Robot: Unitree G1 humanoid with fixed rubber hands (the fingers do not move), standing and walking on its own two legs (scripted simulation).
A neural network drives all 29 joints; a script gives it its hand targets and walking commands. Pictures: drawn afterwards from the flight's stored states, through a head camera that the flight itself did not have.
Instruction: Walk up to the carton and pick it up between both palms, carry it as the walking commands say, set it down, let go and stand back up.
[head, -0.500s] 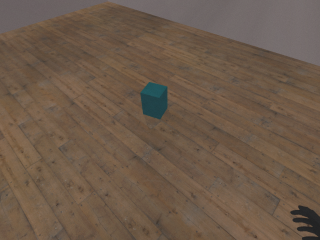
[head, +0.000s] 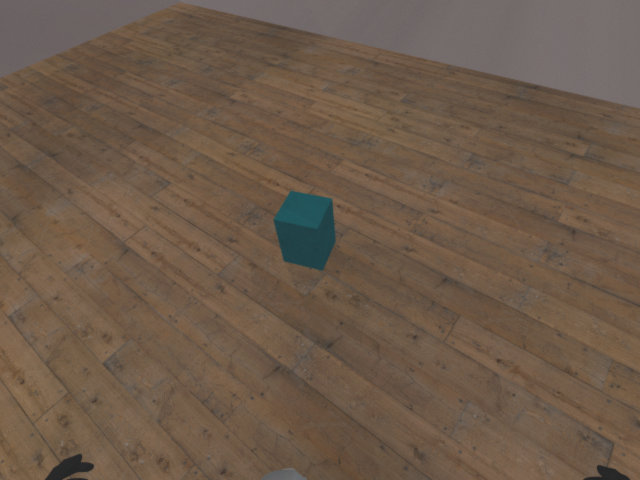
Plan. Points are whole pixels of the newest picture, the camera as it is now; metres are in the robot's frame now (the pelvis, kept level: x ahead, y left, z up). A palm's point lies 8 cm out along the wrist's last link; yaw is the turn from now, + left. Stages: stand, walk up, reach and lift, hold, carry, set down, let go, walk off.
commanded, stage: walk up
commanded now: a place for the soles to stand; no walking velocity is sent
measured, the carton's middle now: (306, 231) +1.08 +0.13 -0.64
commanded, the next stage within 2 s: none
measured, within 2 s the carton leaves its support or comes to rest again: neither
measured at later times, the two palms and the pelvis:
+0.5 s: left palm (64, 357) +0.32 +0.44 -0.07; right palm (531, 401) +0.24 -0.25 -0.09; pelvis +0.21 +0.10 -0.01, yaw -3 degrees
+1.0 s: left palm (57, 279) +0.49 +0.53 -0.08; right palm (435, 289) +0.42 -0.15 -0.07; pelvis +0.39 +0.20 +0.00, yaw -5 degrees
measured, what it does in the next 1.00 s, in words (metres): walks ahead: left foot, then right foot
